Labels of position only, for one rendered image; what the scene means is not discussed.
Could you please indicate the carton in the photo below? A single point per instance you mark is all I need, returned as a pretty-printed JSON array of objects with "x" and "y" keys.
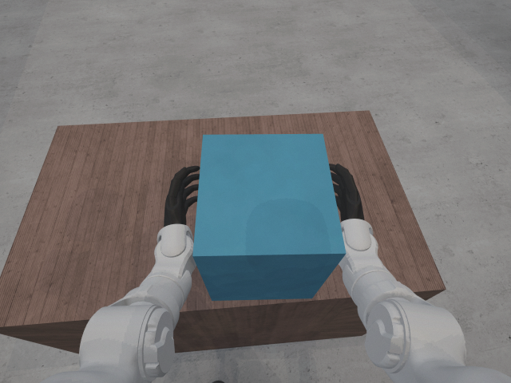
[{"x": 267, "y": 222}]

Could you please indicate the robot right hand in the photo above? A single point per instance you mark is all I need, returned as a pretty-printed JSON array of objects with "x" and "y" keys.
[{"x": 348, "y": 199}]

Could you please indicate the robot right upper arm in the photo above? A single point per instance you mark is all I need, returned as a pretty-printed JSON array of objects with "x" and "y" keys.
[{"x": 417, "y": 343}]

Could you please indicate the robot left upper arm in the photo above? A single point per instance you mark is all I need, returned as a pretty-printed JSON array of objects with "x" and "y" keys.
[{"x": 124, "y": 344}]

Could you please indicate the robot left hand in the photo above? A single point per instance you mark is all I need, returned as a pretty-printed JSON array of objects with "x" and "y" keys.
[{"x": 176, "y": 204}]

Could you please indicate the pedestal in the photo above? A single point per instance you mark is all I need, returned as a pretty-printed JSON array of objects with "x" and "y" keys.
[{"x": 89, "y": 233}]

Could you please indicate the robot right forearm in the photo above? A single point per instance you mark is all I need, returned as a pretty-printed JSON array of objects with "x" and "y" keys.
[{"x": 364, "y": 276}]

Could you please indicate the robot left forearm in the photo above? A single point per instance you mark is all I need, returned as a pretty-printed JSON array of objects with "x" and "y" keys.
[{"x": 170, "y": 281}]

